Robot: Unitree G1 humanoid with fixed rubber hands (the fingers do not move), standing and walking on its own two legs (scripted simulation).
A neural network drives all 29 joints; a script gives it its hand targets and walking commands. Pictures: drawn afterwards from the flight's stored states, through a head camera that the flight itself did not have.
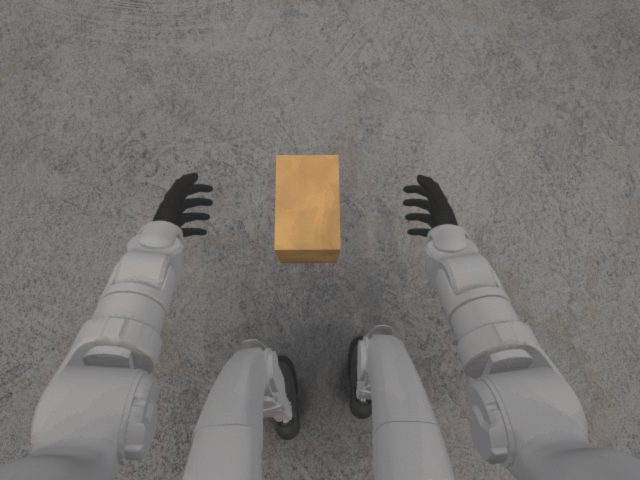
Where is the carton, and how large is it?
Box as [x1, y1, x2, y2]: [274, 155, 340, 262]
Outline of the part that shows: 276,155 274,249 280,262 336,262 340,249 338,155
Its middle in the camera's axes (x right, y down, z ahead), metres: -0.03 -0.08 +1.05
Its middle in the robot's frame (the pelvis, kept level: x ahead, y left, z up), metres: +0.58 +0.02 -0.60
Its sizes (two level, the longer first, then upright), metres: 0.251 0.161 0.175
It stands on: the floor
